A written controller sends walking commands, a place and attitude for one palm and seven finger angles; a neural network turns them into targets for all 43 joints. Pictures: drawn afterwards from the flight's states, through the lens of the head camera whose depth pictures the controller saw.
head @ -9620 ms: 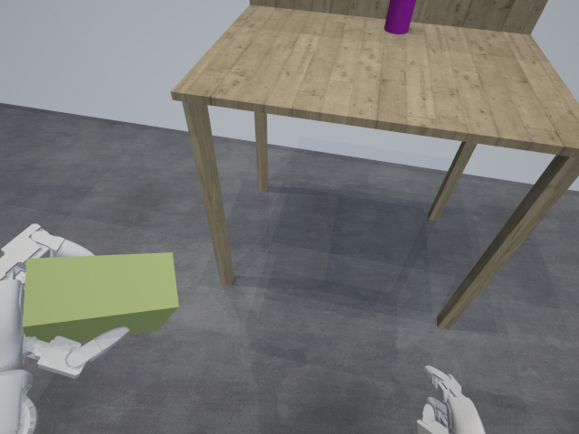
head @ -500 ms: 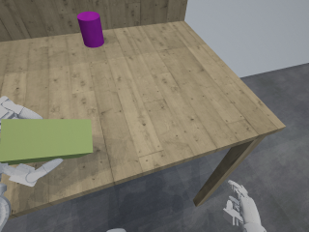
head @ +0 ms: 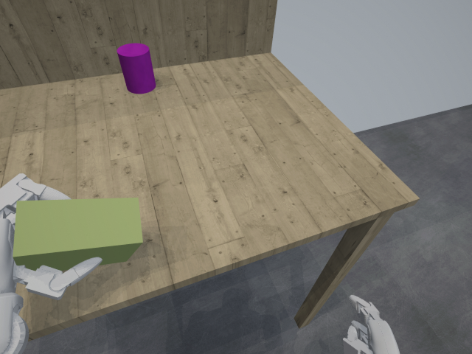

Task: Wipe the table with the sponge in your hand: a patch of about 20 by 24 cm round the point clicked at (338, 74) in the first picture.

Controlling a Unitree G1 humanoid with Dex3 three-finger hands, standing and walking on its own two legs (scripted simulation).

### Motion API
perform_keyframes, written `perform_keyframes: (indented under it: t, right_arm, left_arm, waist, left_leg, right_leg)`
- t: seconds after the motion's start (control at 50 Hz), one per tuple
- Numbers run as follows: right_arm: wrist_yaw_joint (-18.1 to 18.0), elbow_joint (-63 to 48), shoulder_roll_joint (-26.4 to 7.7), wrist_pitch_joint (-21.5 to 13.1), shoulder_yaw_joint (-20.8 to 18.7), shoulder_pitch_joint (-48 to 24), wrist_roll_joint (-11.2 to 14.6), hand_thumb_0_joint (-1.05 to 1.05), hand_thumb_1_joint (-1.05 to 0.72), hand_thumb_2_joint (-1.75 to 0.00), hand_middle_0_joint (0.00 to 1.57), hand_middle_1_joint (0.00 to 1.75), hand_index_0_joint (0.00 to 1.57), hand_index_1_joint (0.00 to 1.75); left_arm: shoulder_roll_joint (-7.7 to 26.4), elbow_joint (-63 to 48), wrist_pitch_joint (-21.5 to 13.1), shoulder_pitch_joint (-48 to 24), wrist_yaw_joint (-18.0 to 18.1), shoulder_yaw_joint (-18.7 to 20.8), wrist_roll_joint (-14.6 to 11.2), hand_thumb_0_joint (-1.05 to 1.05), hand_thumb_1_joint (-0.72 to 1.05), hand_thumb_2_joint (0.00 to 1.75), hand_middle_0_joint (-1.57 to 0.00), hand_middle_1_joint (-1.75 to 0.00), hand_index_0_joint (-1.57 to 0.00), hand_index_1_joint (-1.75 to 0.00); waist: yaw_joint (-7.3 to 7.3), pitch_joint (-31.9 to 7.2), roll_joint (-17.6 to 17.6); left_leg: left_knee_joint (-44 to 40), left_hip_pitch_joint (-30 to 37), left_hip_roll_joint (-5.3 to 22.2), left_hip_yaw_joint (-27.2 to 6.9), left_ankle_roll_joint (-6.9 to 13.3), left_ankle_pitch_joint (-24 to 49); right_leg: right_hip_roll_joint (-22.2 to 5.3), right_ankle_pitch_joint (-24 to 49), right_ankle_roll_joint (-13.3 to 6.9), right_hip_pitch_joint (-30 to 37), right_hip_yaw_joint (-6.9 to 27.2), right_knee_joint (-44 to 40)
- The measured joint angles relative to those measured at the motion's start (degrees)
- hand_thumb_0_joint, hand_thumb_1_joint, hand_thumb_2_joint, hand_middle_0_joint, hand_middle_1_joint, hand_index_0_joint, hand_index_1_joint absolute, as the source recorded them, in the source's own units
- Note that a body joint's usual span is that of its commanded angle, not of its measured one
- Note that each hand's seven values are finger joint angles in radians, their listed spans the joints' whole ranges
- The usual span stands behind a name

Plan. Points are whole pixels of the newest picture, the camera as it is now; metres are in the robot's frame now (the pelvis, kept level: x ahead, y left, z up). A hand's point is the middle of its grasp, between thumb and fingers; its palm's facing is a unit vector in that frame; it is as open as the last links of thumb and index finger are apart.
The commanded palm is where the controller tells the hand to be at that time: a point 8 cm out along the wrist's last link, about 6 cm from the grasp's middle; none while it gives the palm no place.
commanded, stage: come to a stop and stand still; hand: left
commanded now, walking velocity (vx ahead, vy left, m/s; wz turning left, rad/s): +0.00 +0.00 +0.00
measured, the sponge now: (99, 234) +0.24 +0.21 +0.14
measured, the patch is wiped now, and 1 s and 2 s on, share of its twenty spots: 0.00 0.00 0.00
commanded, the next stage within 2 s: look again from close up in 0.56 s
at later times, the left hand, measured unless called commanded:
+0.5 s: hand (36, 242) +0.21 +0.27 +0.16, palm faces +0.41 -0.85 -0.34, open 10.3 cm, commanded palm +0.16 +0.30 +0.18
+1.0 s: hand (55, 219) +0.24 +0.26 +0.16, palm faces +0.28 -0.87 -0.41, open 10.3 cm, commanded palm +0.19 +0.31 +0.18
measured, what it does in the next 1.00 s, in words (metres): stands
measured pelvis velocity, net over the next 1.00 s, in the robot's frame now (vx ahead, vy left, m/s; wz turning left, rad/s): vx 0.02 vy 0.03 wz -0.04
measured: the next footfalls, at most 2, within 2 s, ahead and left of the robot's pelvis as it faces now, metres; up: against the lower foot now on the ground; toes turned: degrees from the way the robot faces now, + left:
none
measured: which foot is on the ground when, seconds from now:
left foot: down 0.00-1.00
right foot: down 0.00-1.00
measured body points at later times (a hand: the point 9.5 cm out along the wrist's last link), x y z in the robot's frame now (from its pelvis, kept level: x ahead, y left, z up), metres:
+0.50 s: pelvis +0.00 +0.02 +0.00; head +0.00 +0.03 +0.45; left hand +0.18 +0.31 +0.18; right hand +0.17 -0.19 -0.08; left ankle +0.04 +0.12 -0.74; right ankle -0.01 -0.10 -0.74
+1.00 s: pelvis +0.02 +0.03 +0.00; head +0.05 +0.04 +0.45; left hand +0.22 +0.30 +0.19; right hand +0.18 -0.20 -0.08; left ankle +0.04 +0.12 -0.74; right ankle -0.01 -0.10 -0.74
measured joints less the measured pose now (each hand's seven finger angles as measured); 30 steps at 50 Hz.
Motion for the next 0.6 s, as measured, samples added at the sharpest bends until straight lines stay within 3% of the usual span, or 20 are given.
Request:
perform_keyframes:
  t: [0.12, 0.4, 0.6]
  right_arm:
    - [-0.08, -0.94, -0.08, 0.05, -0.23, 0.65, 0.03, 0.02, -0.91, -0.9, 0.2, 0.3, 0.21, 0.3]
    - [0.38, 0.06, 1.45, 0.26, 0.94, 1.19, 0.39, 0.02, -0.91, -0.9, 0.2, 0.3, 0.21, 0.3]
    - [0.5, -0.66, 1.55, 0.35, 1.01, 0.59, 0.51, 0.02, -0.91, -0.9, 0.2, 0.3, 0.21, 0.3]
  left_arm:
    - [0.32, -1.45, -0.61, 2.36, -0.31, -0.72, -0.23, -0.01, -0.52, 1.01, -0.7, -1.35, -0.72, -1.35]
    - [-1.03, 0.47, -0.13, 0.52, -0.46, -0.81, -0.15, -0.01, -0.52, 1.01, -0.7, -1.35, -0.72, -1.35]
    - [-0.45, -0.63, -0.11, 0.95, -0.88, -0.64, -0.27, -0.01, -0.52, 1.01, -0.7, -1.35, -0.72, -1.35]
  waist:
    - [-0.29, -0.72, -0.31]
    - [1.39, -0.05, 0.75]
    - [1.21, 0.23, 0.32]
  left_leg:
    - [-1.39, 0.04, -0.26, 0.33, 0.52, 1.01]
    - [-3.16, 0.6, -1.24, 0.92, 1.59, 2.08]
    - [-3.45, 0.84, -1.58, 1.05, 1.8, 1.79]
  right_leg:
    - [-0.24, 1.43, 0.49, 0.21, 0.3, -1.91]
    - [-1.21, 2.7, 1.55, 0.73, 0.79, -3.73]
    - [-1.55, 2.35, 1.8, 0.91, 0.9, -3.9]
